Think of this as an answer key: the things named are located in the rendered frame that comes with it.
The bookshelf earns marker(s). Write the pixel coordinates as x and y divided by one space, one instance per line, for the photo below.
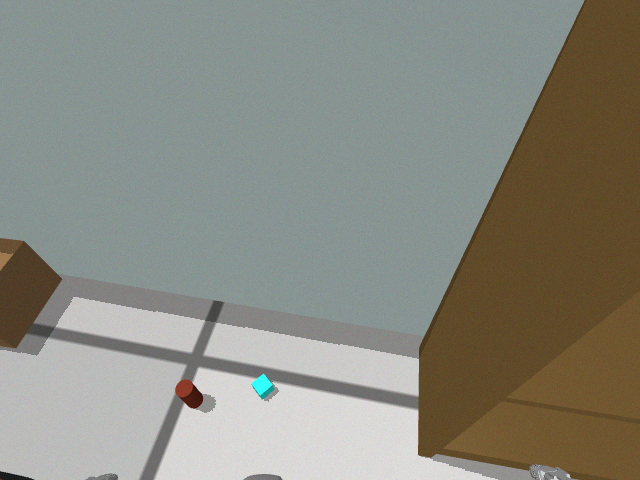
533 355

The right robot hand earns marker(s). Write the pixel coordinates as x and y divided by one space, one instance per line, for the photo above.
541 472

